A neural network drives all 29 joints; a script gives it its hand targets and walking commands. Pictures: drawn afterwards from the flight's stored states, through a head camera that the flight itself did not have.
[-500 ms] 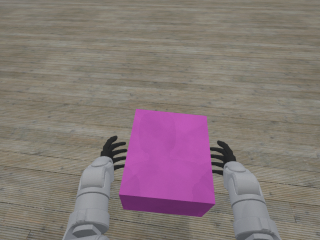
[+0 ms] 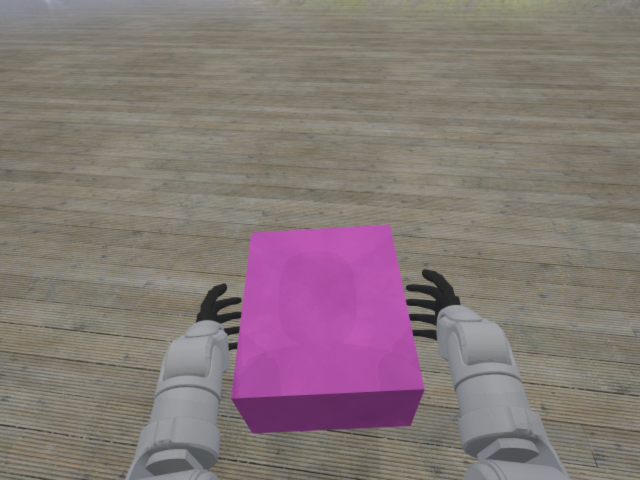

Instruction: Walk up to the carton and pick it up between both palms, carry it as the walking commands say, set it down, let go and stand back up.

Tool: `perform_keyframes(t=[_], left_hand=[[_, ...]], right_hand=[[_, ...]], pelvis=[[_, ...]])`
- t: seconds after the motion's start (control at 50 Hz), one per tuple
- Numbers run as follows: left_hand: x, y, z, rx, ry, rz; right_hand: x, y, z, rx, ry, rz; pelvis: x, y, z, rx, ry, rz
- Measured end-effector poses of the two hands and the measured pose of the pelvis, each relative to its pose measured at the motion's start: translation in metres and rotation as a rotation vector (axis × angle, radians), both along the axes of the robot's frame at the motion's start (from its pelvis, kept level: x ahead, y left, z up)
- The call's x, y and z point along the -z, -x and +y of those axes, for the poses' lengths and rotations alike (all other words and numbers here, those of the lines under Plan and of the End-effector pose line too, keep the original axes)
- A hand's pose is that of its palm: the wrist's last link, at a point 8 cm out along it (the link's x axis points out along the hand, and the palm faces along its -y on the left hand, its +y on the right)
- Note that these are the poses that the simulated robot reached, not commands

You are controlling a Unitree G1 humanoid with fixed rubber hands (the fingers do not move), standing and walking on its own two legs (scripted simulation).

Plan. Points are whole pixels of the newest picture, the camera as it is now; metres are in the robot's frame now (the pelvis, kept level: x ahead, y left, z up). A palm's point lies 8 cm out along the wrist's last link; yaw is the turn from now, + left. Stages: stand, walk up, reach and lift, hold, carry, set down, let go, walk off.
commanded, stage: reach and lift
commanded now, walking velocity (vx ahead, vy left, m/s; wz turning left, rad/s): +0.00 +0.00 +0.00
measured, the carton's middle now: (325, 322) +0.37 +0.01 -0.01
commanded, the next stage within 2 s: hold in 0.66 s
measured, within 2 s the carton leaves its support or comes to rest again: neither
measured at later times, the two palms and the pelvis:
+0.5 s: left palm (205, 337) +0.30 +0.17 +0.05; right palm (449, 336) +0.30 -0.15 +0.05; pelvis +0.01 +0.00 +0.00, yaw +0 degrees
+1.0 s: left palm (204, 346) +0.29 +0.17 +0.05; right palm (453, 335) +0.29 -0.15 +0.06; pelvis +0.00 +0.00 +0.00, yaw +0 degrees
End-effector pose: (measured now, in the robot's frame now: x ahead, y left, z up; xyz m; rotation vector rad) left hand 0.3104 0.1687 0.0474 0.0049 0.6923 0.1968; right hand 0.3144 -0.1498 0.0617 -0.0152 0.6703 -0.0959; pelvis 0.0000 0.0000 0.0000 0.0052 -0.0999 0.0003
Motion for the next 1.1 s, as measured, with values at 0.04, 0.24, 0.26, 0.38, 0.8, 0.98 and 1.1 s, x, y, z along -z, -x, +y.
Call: perform_keyframes(t=[0.04, 0.24, 0.26, 0.38, 0.8, 0.98, 1.1], left_hand=[[-0.001, 0.0, 0.001, -0.002, -0.001, 0.004], [-0.001, -0.003, 0.0, 0.008, 0.011, 0.03], [-0.002, -0.003, 0.001, 0.007, 0.012, 0.028], [-0.001, 0.002, 0.002, 0.006, 0.018, 0.027], [-0.008, 0.021, 0.004, 0.001, 0.015, -0.014], [-0.004, 0.02, 0.003, 0.014, 0.026, 0.0], [-0.002, 0.018, 0.002, 0.027, 0.039, 0.016]], right_hand=[[-0.001, -0.001, 0.001, -0.001, -0.001, -0.001], [0.011, 0.005, -0.002, -0.001, -0.01, 0.024], [0.012, 0.006, -0.002, -0.005, -0.007, 0.024], [0.014, 0.011, 0.0, -0.017, 0.004, 0.035], [0.001, 0.026, 0.002, -0.025, 0.011, 0.012], [-0.001, 0.022, -0.001, -0.015, -0.008, 0.0], [0.009, 0.026, -0.003, -0.008, -0.01, 0.019]], pelvis=[[0.0, -0.001, 0.001, 0.0, 0.0, -0.004], [-0.003, -0.009, 0.001, 0.0, 0.0, -0.016], [-0.003, -0.009, 0.001, 0.0, 0.0, -0.018], [-0.004, -0.011, 0.0, 0.0, -0.001, -0.029], [-0.003, 0.005, 0.0, 0.0, -0.001, -0.057], [-0.003, 0.004, 0.001, 0.0, -0.001, -0.055], [-0.004, 0.001, 0.001, 0.0, -0.001, -0.049]])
